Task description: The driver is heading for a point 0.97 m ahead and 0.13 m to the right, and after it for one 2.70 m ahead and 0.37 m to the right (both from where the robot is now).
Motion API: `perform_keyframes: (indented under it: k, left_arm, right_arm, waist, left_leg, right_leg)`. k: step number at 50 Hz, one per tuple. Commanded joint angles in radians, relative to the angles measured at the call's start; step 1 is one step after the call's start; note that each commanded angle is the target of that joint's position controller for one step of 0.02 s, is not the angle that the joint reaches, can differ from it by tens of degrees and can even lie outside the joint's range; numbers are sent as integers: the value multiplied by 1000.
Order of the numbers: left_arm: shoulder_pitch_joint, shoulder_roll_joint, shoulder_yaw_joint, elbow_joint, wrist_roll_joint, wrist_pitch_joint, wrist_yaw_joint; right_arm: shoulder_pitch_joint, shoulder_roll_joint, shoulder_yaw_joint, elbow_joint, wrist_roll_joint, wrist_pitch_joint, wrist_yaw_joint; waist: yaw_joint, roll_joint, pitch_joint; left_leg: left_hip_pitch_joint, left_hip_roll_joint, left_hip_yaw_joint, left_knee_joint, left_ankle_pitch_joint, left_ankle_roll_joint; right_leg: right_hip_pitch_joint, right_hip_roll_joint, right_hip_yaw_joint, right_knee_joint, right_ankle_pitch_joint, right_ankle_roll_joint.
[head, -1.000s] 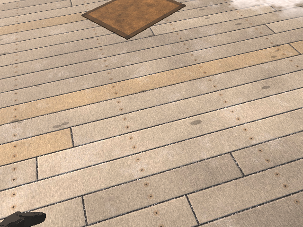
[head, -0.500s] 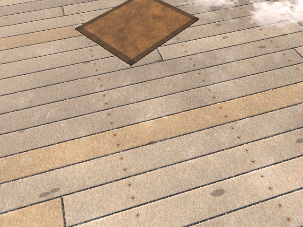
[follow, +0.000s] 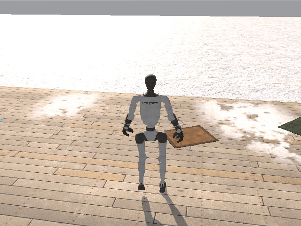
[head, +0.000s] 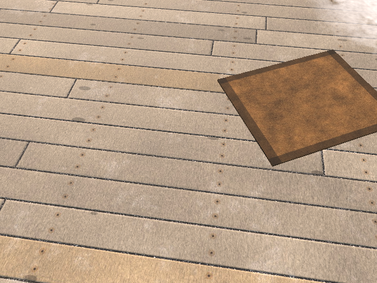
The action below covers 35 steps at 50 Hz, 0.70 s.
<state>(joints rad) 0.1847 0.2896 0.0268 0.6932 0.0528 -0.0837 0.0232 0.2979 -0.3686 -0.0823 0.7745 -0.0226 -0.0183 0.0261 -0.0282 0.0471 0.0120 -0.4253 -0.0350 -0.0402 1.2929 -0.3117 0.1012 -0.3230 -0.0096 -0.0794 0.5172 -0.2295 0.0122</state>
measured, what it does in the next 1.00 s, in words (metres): walks ahead, turning right: left foot, then right foot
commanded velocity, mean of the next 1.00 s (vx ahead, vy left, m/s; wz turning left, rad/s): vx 1.00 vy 0.00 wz -0.28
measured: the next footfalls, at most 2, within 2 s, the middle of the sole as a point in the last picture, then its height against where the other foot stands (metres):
left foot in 0.30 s outside the picture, level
right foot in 0.76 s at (191, 174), level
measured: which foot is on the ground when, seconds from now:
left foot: up 0.00-0.28, down 0.30-0.76, up 0.78-1.00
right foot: down 0.00-0.30, up 0.32-0.74, down 0.76-1.00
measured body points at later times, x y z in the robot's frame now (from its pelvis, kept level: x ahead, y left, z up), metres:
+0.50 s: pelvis +0.46 +0.06 +0.01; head +0.48 +0.07 +0.46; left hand +0.52 +0.33 -0.12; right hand +0.53 -0.21 -0.11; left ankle +0.42 +0.13 -0.73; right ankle +0.47 -0.10 -0.63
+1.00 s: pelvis +0.94 +0.01 +0.01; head +0.96 +0.01 +0.46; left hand +1.01 +0.30 -0.12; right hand +1.10 -0.26 -0.05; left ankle +1.13 +0.18 -0.65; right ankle +0.87 +0.01 -0.73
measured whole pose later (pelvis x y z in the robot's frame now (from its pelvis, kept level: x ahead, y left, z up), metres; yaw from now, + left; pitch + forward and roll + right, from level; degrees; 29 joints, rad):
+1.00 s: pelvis +0.94 +0.01 +0.01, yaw -21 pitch +1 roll +0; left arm 0.47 0.31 0.07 0.86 0.00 -0.04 -0.01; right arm 0.02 -0.24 0.03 0.59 -0.06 -0.06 0.01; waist 0.07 0.01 0.02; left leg -0.70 0.15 -0.11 0.97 -0.21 -0.06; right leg -0.11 0.21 0.12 0.38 -0.26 -0.18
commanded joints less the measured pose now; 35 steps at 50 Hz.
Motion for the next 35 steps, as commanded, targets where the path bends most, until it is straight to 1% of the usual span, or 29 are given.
perform_keyframes:
  k: [1,2,3,4,5,6,8,9,10,12,13,14,15,16,17,18,19,20,21,22,23,24,26,28,30,31,32,34,35]
  left_arm:
    - [163,37,21,40,-26,-30,-12]
    - [167,35,20,52,-31,-37,-20]
    - [152,52,23,58,-33,-43,-21]
    - [124,62,25,62,-32,-49,-21]
    - [125,59,23,70,-28,-51,-24]
    - [121,85,26,73,-23,-57,-27]
    - [162,104,30,102,-25,-59,-30]
    - [201,125,32,114,-24,-57,-31]
    - [230,157,34,127,-22,-56,-31]
    - [269,232,46,153,-26,-31,-18]
    - [262,267,52,158,-25,-15,-9]
    - [234,279,50,159,-32,-1,-2]
    - [263,205,31,121,-41,-6,-14]
    - [422,43,-2,79,-72,-4,-35]
    - [213,160,26,54,-65,-7,-22]
    - [159,136,28,31,-75,-9,-22]
    - [160,99,17,45,-60,-6,-27]
    - [195,77,14,73,-50,9,-34]
    - [248,61,12,95,-40,31,-44]
    - [243,52,15,107,-37,49,-53]
    - [215,39,19,105,-37,63,-62]
    - [164,22,17,84,-34,70,-68]
    - [35,9,13,42,-32,74,-76]
    - [-26,-8,3,16,-39,66,-86]
    - [-104,5,-1,-9,-40,60,-101]
    - [-136,5,-3,-14,-38,58,-107]
    - [-126,-7,-8,-24,-42,58,-112]
    - [-66,47,5,-4,-38,58,-105]
    - [43,79,17,24,-41,59,-97]
  right_arm:
    - [-98,37,24,-141,-16,19,33]
    - [-126,47,31,-166,-16,27,39]
    - [-163,45,37,-199,-19,30,46]
    - [-199,36,41,-222,-19,32,51]
    - [-214,36,45,-227,-19,29,53]
    - [-241,40,55,-251,-16,25,59]
    - [-319,32,63,-255,-17,16,72]
    - [-327,41,68,-245,-12,12,73]
    - [-337,45,72,-251,-12,3,70]
    - [-286,-9,56,-220,-26,-6,52]
    - [-149,-44,39,-181,-33,-9,40]
    - [77,-76,19,-111,-36,-13,22]
    - [182,-168,-12,-78,-53,-13,0]
    - [118,-258,-28,-114,-70,-22,-14]
    - [156,-207,-31,-118,-40,-24,-26]
    - [109,-173,-20,-63,-40,-38,-33]
    - [63,-114,-8,-40,-32,-53,-27]
    - [21,-78,1,-40,-29,-63,-24]
    - [4,-38,11,-35,-20,-70,-24]
    - [1,1,21,-25,-13,-82,-21]
    - [1,14,25,-11,-2,-93,-19]
    - [18,7,22,4,7,-104,-15]
    - [37,21,23,26,6,-116,-14]
    - [28,30,27,29,1,-123,-14]
    - [39,13,26,39,7,-125,-23]
    - [61,2,26,48,10,-123,-31]
    - [58,-38,23,42,11,-127,-37]
    - [79,-92,9,45,6,-107,-54]
    - [58,-124,-1,35,-4,-86,-65]
  waist:
    - [45,-121,-4]
    - [33,-125,13]
    - [18,-142,25]
    - [2,-143,48]
    - [-4,-121,59]
    - [-16,-136,84]
    - [9,-76,132]
    - [27,-67,125]
    - [17,-84,139]
    - [-32,-129,71]
    - [-111,-158,-16]
    - [-235,-154,-125]
    - [-230,-38,-263]
    - [-71,193,-441]
    - [-177,-20,-450]
    - [-106,-11,-221]
    - [-48,-58,-93]
    - [-6,-43,-51]
    - [33,13,-45]
    - [47,13,-24]
    - [56,-2,12]
    - [54,17,51]
    - [40,14,109]
    - [47,17,120]
    - [40,-14,133]
    - [29,-34,138]
    - [49,-5,116]
    - [88,29,56]
    - [152,59,-10]
  left_leg:
    - [-350,134,-49,15,13,-10]
    - [-375,147,-40,-2,30,-11]
    - [-391,157,-35,-25,79,-15]
    - [-384,161,-28,-63,138,-21]
    - [-363,141,-10,-113,194,-20]
    - [-319,144,-1,-236,254,-15]
    - [-194,92,96,-439,339,10]
    - [-133,60,132,-482,353,30]
    - [-82,40,138,-538,338,49]
    - [21,-56,183,-593,183,73]
    - [189,-84,166,-611,101,88]
    - [455,-69,115,-699,134,110]
    - [717,100,-85,-701,-41,108]
    - [974,493,-664,-809,-179,208]
    - [877,431,-697,-932,-149,151]
    - [704,398,-510,-944,-23,122]
    - [537,352,-393,-971,82,97]
    - [419,313,-285,-1001,120,72]
    - [313,302,-230,-1050,83,72]
    - [270,289,-184,-1096,52,68]
    - [261,271,-120,-1139,54,49]
    - [262,277,-65,-1163,131,39]
    - [261,236,68,-1205,259,22]
    - [268,199,196,-1205,404,-1]
    - [289,184,278,-1238,513,-26]
    - [334,175,308,-1240,638,-43]
    - [358,215,324,-1204,833,-59]
    - [508,232,330,-1042,1284,-80]
    - [532,247,324,-895,1409,-82]
  right_leg:
    - [265,-285,303,-317,-38,-125]
    - [254,-290,240,-324,57,-114]
    - [233,-295,187,-350,117,-114]
    - [193,-277,112,-380,155,-103]
    - [168,-231,26,-386,228,-84]
    - [136,-229,-17,-405,278,-84]
    - [103,-187,-114,-482,349,-75]
    - [130,-189,-137,-494,467,-83]
    - [161,-223,-132,-470,673,-95]
    - [317,-245,-138,-307,1123,-114]
    - [321,-263,-132,-109,1227,-120]
    - [239,-247,-129,176,1183,-117]
    - [29,-159,-101,550,715,-106]
    - [-331,4,54,997,-308,-78]
    - [-388,6,197,1044,-183,-102]
    - [-443,-33,175,985,-89,-104]
    - [-417,-84,162,875,-47,-106]
    - [-350,-105,163,830,-27,-101]
    - [-271,-118,157,812,-22,-88]
    - [-257,-130,162,791,-23,-82]
    - [-292,-138,158,763,-7,-79]
    - [-342,-152,148,727,24,-76]
    - [-418,-153,114,655,122,-73]
    - [-411,-141,68,526,243,-87]
    - [-345,-106,-8,352,329,-115]
    - [-319,-67,-61,288,355,-132]
    - [-255,-54,-68,241,389,-152]
    - [-183,40,-137,209,299,-185]
    - [-71,78,-141,213,232,-199]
